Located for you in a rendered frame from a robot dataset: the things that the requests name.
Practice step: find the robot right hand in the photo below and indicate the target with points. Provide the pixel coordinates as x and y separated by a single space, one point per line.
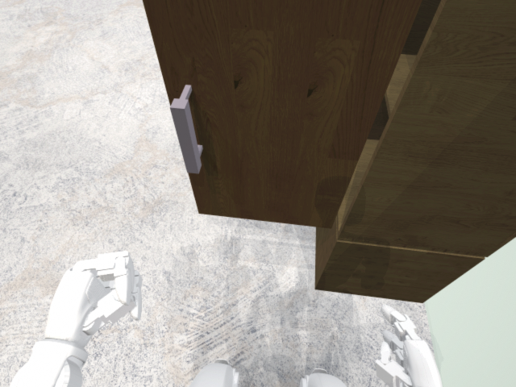
413 357

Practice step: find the left robot thigh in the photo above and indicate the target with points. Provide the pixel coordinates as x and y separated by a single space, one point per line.
216 375

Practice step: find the handle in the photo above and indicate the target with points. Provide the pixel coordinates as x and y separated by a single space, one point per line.
184 125

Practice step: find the robot left forearm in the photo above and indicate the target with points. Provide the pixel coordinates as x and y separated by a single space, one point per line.
53 363

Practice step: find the cupboard door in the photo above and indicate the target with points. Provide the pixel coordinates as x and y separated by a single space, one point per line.
284 95

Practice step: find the robot left hand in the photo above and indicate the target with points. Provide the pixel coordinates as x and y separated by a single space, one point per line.
72 317

